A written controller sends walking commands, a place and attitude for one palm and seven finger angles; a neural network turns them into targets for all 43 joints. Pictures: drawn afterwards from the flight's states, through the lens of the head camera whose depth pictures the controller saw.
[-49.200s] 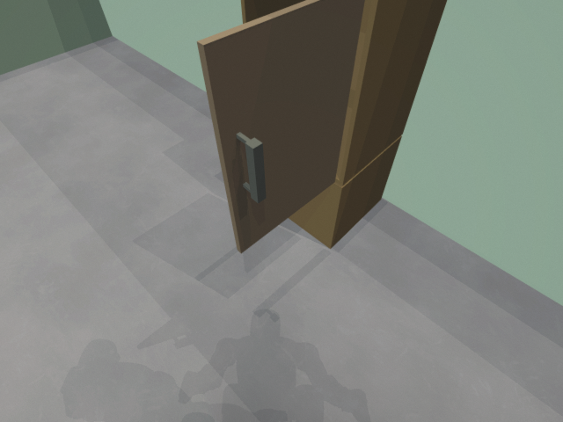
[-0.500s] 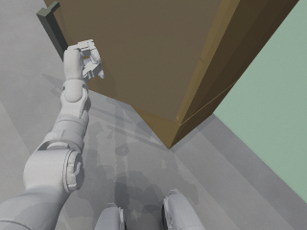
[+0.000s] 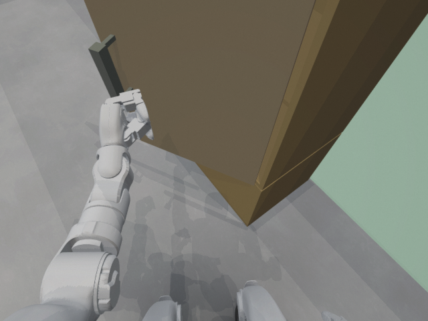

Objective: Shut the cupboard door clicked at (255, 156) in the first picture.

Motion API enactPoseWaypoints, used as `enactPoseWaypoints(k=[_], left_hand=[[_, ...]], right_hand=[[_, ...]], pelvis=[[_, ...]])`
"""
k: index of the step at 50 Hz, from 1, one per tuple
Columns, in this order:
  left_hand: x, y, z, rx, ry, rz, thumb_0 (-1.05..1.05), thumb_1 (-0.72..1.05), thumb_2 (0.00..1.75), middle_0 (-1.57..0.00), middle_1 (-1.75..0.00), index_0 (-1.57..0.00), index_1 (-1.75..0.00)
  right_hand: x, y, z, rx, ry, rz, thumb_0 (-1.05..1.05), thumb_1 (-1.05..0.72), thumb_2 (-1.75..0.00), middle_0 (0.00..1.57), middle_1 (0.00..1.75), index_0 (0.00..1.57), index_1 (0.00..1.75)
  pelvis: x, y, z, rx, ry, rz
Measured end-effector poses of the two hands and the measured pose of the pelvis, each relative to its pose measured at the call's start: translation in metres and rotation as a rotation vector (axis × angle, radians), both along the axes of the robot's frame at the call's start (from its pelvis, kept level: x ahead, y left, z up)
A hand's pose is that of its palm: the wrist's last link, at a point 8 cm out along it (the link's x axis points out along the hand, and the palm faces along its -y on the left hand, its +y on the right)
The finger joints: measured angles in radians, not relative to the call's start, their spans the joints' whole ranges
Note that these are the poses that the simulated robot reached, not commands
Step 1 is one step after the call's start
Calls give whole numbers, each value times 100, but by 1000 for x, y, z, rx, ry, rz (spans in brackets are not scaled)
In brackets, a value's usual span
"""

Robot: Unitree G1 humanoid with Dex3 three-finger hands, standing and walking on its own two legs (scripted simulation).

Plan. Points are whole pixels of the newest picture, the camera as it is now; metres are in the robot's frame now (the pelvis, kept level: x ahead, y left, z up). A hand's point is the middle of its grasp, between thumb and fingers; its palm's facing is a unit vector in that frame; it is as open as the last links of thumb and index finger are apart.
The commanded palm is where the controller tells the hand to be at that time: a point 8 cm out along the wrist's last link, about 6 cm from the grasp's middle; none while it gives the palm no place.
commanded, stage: draw the hand back to the body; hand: left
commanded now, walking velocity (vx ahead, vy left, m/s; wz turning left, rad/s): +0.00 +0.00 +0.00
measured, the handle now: (116, 73) +0.64 +0.19 +0.05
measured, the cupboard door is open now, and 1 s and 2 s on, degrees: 29 29 29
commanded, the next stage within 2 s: step back with the hand held close in 1.42 s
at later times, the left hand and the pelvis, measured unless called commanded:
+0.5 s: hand (71, 173) +0.33 +0.18 +0.15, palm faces +0.11 -0.97 -0.21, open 3.1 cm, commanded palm +0.28 +0.23 +0.17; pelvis +0.02 +0.00 +0.06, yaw +1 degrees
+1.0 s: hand out of the picture +0.24 +0.27 +0.22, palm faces +0.45 -0.79 -0.41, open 5.8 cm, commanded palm +0.18 +0.31 +0.25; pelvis +0.04 +0.01 +0.08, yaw +2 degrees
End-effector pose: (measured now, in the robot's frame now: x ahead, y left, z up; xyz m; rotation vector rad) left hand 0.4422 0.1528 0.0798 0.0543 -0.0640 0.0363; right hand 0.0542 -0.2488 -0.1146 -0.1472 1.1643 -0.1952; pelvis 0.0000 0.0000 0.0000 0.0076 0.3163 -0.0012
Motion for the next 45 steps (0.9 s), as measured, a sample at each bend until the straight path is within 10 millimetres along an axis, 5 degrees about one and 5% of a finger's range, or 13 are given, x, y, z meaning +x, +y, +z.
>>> enactPoseWaypoints(k=[10,20,31,45], left_hand=[[-65,30,32,-4,-5,7,1,90,90,-130,-150,-130,-150],[-114,57,62,56,12,0,1,90,89,-125,-144,-125,-144],[-173,98,101,203,51,190,1,90,89,-101,-118,-100,-118],[-229,143,145,331,-1,379,1,90,89,-63,-77,-63,-76]], right_hand=[[17,0,33,-14,-78,6,1,-90,-90,20,30,21,30],[93,3,74,-42,-330,54,1,-90,-90,20,30,20,30],[162,40,116,-25,-491,148,1,-90,-90,20,30,20,30],[170,61,111,23,-483,213,1,-90,-90,20,30,21,30]], pelvis=[[7,1,29,-8,-124,9],[12,3,46,-3,-227,11],[27,7,68,-5,-336,29],[41,11,76,-7,-374,34]])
